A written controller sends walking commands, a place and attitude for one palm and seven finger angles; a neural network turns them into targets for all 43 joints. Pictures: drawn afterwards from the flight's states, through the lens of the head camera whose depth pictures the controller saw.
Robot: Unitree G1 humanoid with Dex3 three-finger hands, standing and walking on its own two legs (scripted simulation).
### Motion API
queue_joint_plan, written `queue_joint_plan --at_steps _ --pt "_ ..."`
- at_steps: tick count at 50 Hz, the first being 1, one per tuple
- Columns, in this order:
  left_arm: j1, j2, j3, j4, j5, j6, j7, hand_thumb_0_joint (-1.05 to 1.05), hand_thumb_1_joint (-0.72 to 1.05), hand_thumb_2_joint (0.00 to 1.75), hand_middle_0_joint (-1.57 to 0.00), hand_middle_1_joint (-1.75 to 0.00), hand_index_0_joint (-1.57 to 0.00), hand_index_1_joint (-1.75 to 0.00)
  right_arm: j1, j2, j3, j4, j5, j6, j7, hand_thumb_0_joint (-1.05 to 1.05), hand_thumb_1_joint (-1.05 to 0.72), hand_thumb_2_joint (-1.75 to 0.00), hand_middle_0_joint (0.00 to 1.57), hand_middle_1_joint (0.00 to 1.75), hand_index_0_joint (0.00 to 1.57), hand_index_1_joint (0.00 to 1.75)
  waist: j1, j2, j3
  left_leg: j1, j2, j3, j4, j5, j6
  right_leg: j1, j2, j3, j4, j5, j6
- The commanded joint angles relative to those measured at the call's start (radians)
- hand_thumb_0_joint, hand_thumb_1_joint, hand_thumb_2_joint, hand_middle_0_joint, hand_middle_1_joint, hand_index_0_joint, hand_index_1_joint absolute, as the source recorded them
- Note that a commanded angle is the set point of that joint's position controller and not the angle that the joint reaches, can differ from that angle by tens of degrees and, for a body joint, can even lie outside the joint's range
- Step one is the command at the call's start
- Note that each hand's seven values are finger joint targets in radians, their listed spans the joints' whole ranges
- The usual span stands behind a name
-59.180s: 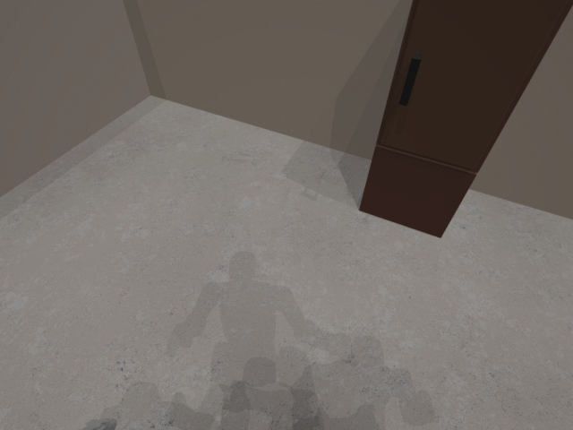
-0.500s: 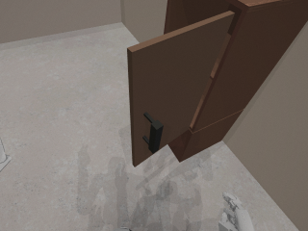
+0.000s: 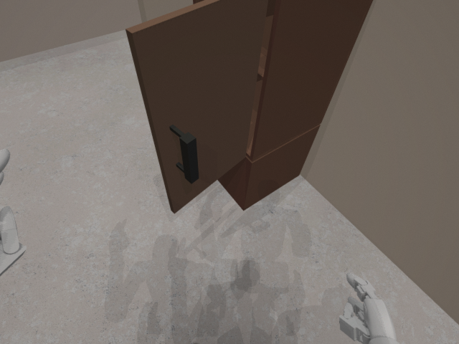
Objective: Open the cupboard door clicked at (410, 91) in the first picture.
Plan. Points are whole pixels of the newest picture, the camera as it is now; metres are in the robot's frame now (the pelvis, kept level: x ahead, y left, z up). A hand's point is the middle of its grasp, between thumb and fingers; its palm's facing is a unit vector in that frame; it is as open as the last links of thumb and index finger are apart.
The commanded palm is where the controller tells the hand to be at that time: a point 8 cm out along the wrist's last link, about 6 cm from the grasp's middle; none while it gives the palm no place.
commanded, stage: stop stepping back and stand still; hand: left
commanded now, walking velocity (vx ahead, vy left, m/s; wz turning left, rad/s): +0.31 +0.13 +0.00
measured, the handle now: (183, 154) +0.53 +0.13 -0.06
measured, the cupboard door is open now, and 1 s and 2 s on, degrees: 100 100 100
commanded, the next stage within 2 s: let the arm hang, fingers relaxed in 0.62 s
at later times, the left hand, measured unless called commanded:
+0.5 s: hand out of the picture +0.14 +0.28 +0.15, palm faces +0.47 -0.74 -0.47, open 7.5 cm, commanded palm +0.08 +0.31 +0.18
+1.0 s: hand out of the picture +0.01 +0.17 -0.17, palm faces +0.05 -0.98 -0.17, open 7.3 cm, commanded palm none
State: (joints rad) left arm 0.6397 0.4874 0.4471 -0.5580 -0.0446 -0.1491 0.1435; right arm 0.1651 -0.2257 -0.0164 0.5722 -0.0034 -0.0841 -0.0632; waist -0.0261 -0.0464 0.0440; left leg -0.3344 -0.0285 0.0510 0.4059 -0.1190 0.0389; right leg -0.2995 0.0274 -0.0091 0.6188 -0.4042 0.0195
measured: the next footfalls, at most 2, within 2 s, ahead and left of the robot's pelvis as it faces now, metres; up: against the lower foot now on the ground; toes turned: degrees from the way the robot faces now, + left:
left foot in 0.30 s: -0.02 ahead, +0.13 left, +0.00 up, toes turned +6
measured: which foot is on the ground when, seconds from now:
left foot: down 0.00-0.04, up 0.06-0.28, down 0.30-1.00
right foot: down 0.00-1.00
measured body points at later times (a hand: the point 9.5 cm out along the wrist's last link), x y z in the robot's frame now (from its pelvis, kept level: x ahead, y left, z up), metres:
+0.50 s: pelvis -0.05 +0.00 -0.01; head -0.05 +0.01 +0.44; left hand +0.11 +0.32 +0.18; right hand +0.11 -0.23 -0.09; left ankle -0.06 +0.13 -0.74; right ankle -0.03 -0.10 -0.74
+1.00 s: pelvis -0.06 +0.00 -0.01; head -0.03 +0.00 +0.44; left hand +0.01 +0.22 -0.15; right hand +0.04 -0.25 -0.15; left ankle -0.06 +0.13 -0.74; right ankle -0.03 -0.10 -0.74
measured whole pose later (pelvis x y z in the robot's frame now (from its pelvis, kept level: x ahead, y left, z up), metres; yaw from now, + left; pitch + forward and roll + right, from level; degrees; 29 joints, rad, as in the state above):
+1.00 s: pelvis -0.06 +0.00 -0.01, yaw +4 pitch +0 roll +1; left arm 0.24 0.16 0.00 0.85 0.02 0.05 0.00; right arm 0.18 -0.24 -0.01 0.92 -0.03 0.01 0.00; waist -0.03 -0.01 0.06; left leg -0.26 0.01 0.03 0.57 -0.30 -0.01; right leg -0.31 -0.03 -0.08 0.60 -0.28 -0.03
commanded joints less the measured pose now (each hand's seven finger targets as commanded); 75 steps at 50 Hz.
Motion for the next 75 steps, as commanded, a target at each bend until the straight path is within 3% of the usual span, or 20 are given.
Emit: queue_joint_plan --at_steps 1,2,3,5,7,12,15,18,23,35,36,37,40,42,45,47,50,52,60,75 --pt "-0.01 0.186 0.177 -0.208 0.013 -0.069 0.043 0.0 0.9 0.9 -0.2 -0.3 -0.2 -0.3 -0.073 -0.129 -0.038 -0.152 -0.003 -0.051 -0.024 0.0 -0.9 -0.9 0.2 0.3 0.2 0.3 0.008 0.041 -0.094 -0.146 0.083 -0.093 0.052 -0.369 -0.01 0.153 -0.139 0.141 -0.339 -0.052 -0.064" --pt "-0.041 0.166 0.155 -0.196 0.006 -0.081 0.043 0.0 0.9 0.9 -0.2 -0.3 -0.2 -0.3 -0.067 -0.116 -0.037 -0.147 -0.008 -0.049 -0.025 0.0 -0.9 -0.9 0.2 0.3 0.2 0.3 0.002 -0.068 -0.075 -0.067 0.025 -0.068 0.28 -0.278 -0.045 -0.026 -0.3 0.365 -0.476 -0.195 -0.143" --pt "-0.079 0.152 0.14 -0.171 0.005 -0.08 0.044 0.0 0.9 0.9 -0.2 -0.3 -0.2 -0.3 -0.038 -0.11 -0.042 -0.113 -0.002 -0.052 -0.023 0.0 -0.9 -0.9 0.2 0.3 0.2 0.3 0.018 -0.128 -0.075 -0.054 0.023 -0.074 0.486 -0.282 -0.053 -0.131 -0.386 0.466 -0.513 -0.273 -0.177" --pt "-0.131 0.117 0.109 -0.131 0.015 -0.091 0.043 0.0 0.9 0.9 -0.2 -0.3 -0.2 -0.3 -0.002 -0.109 -0.039 -0.085 -0.003 -0.057 -0.019 0.0 -0.9 -0.9 0.2 0.3 0.2 0.3 -0.005 -0.057 -0.094 -0.118 0.056 -0.085 0.559 -0.226 -0.047 -0.047 -0.349 0.346 -0.44 -0.131 -0.164" --pt "-0.173 0.116 0.091 -0.111 0.025 -0.101 0.043 0.0 0.9 0.9 -0.2 -0.3 -0.2 -0.3 -0.024 -0.103 -0.032 -0.085 -0.004 -0.067 -0.029 0.0 -0.9 -0.9 0.2 0.3 0.2 0.3 0.004 -0.013 -0.076 -0.069 0.072 -0.058 0.422 -0.219 -0.035 -0.038 -0.316 0.258 -0.403 -0.048 -0.15" --pt "-0.162 0.102 0.078 -0.071 0.032 -0.111 0.046 0.0 0.9 0.9 -0.2 -0.3 -0.2 -0.3 0.0 -0.094 -0.024 -0.069 -0.013 -0.091 -0.041 0.0 -0.9 -0.9 0.2 0.3 0.2 0.3 0.018 -0.015 -0.058 0.081 0.04 0.021 0.057 -0.239 0.004 -0.01 -0.247 0.211 -0.349 -0.143 -0.114" --pt "-0.157 0.106 0.092 -0.112 0.028 -0.127 0.043 0.0 0.9 0.9 -0.2 -0.3 -0.2 -0.3 -0.001 -0.118 -0.035 -0.097 -0.004 -0.095 -0.037 0.0 -0.9 -0.9 0.2 0.3 0.2 0.3 0.021 0.056 -0.096 0.098 0.118 -0.08 -0.014 -0.147 0.038 0.082 -0.139 0.135 -0.204 0.089 -0.052" --pt "-0.136 0.092 0.095 -0.092 0.028 -0.124 0.038 0.0 0.9 0.9 -0.2 -0.3 -0.2 -0.3 -0.003 -0.106 -0.021 -0.083 -0.001 -0.094 -0.033 0.0 -0.9 -0.9 0.2 0.3 0.2 0.3 0.013 0.134 -0.073 0.035 0.139 -0.108 -0.046 -0.185 0.034 0.077 -0.088 0.068 -0.137 0.102 -0.044" --pt "-0.18 0.077 0.075 -0.088 0.027 -0.117 0.036 0.0 0.9 0.9 -0.2 -0.3 -0.2 -0.3 -0.016 -0.111 -0.02 -0.081 0.002 -0.114 -0.032 0.0 -0.9 -0.9 0.2 0.3 0.2 0.3 0.016 0.152 -0.075 0.025 0.2 -0.148 -0.07 -0.153 0.039 0.084 -0.042 -0.011 -0.042 0.198 -0.026" --pt "-0.157 0.094 0.095 -0.098 0.011 -0.107 0.029 0.0 0.9 0.9 -0.2 -0.3 -0.2 -0.3 -0.019 -0.082 -0.015 -0.087 -0.006 -0.097 -0.014 0.0 -0.9 -0.9 0.2 0.3 0.2 0.3 0.012 0.034 -0.125 0.1 0.074 -0.018 0.087 -0.072 -0.026 0.089 -0.141 0.144 -0.245 0.314 -0.075" --pt "-0.23 -0.099 -0.365 0.674 0.058 0.031 -0.107 0.0 0.9 0.9 -0.2 -0.3 -0.2 -0.3 -0.041 -0.183 -0.068 0.148 0.012 -0.137 0.067 0.0 -0.9 -0.9 0.2 0.3 0.2 0.3 -0.044 0.053 -0.072 0.106 0.12 -0.043 0.23 0.059 -0.024 -0.07 -0.176 0.03 -0.084 0.387 -0.075" --pt "-0.216 -0.137 -0.323 0.708 0.084 0.125 -0.137 0.0 0.9 0.9 -0.2 -0.3 -0.2 -0.3 0.029 -0.192 -0.076 0.154 -0.003 -0.044 0.074 0.0 -0.9 -0.9 0.2 0.3 0.2 0.3 -0.015 0.108 -0.094 0.058 0.146 -0.091 0.143 0.099 -0.015 -0.073 -0.153 0.04 -0.045 0.338 -0.069" --pt "-0.287 -0.162 -0.34 0.824 0.081 0.154 -0.143 0.0 0.9 0.9 -0.2 -0.3 -0.2 -0.3 0.002 -0.181 -0.044 0.127 -0.028 0.023 0.062 0.0 -0.9 -0.9 0.2 0.3 0.2 0.3 0.023 0.056 -0.083 -0.079 0.244 -0.264 0.03 0.143 0.086 -0.006 -0.063 -0.02 0.085 0.155 -0.037" --pt "-0.31 -0.134 -0.349 0.953 0.083 0.144 -0.139 0.0 0.9 0.9 -0.2 -0.3 -0.2 -0.3 -0.017 -0.184 -0.037 0.146 -0.034 0.032 0.059 0.0 -0.9 -0.9 0.2 0.3 0.2 0.3 0.048 -0.041 -0.134 -0.054 0.194 -0.197 0.076 0.2 0.054 0.109 -0.092 0.013 -0.014 0.299 -0.048" --pt "-0.381 -0.071 -0.365 1.158 0.078 0.137 -0.133 0.0 0.9 0.9 -0.2 -0.3 -0.2 -0.3 0.013 -0.137 -0.027 0.214 -0.027 0.065 0.054 0.0 -0.9 -0.9 0.2 0.3 0.2 0.3 0.019 -0.148 -0.133 0.051 0.045 -0.045 0.18 -0.06 -0.018 0.091 -0.236 0.152 -0.193 0.476 -0.123" --pt "-0.428 -0.078 -0.381 1.266 0.07 0.136 -0.128 0.0 0.9 0.9 -0.2 -0.3 -0.2 -0.3 0.044 -0.114 -0.018 0.275 -0.027 0.077 0.051 0.0 -0.9 -0.9 0.2 0.3 0.2 0.3 0.001 -0.036 -0.128 0.116 0.055 -0.044 0.141 -0.052 -0.022 0.08 -0.226 0.126 -0.202 0.474 -0.131" --pt "-0.424 -0.128 -0.402 1.407 0.058 0.139 -0.124 0.0 0.9 0.9 -0.2 -0.3 -0.2 -0.3 0.041 -0.093 -0.001 0.353 -0.026 0.078 0.043 0.0 -0.9 -0.9 0.2 0.3 0.2 0.3 0.015 0.159 -0.112 0.133 0.113 -0.089 0.023 0.064 -0.02 0.114 -0.145 0.062 -0.189 0.356 -0.076" --pt "-0.396 -0.158 -0.391 1.467 0.061 0.142 -0.12 0.0 0.9 0.9 -0.2 -0.3 -0.2 -0.3 0.045 -0.083 -0.006 0.382 -0.027 0.081 0.039 0.0 -0.9 -0.9 0.2 0.3 0.2 0.3 0.029 0.187 -0.089 0.095 0.128 -0.102 -0.01 0.014 -0.014 0.153 -0.134 0.042 -0.226 0.31 -0.072" --pt "-0.398 -0.147 -0.405 1.616 0.053 0.14 -0.121 0.0 0.9 0.9 -0.2 -0.3 -0.2 -0.3 0.154 -0.068 -0.01 0.497 -0.022 0.094 0.038 0.0 -0.9 -0.9 0.2 0.3 0.2 0.3 0.019 0.057 -0.009 0.106 0.113 -0.088 -0.062 -0.123 -0.014 0.103 -0.14 0.05 -0.34 0.099 -0.076" --pt "-0.371 -0.189 -0.407 1.666 0.056 0.142 -0.111 0.0 0.9 0.9 -0.2 -0.3 -0.2 -0.3 0.186 -0.021 -0.005 0.54 -0.023 0.088 0.035 0.0 -0.9 -0.9 0.2 0.3 0.2 0.3 0.022 0.034 0.041 0.096 0.116 -0.087 -0.096 -0.119 -0.013 0.078 -0.137 0.035 -0.317 0.114 -0.063"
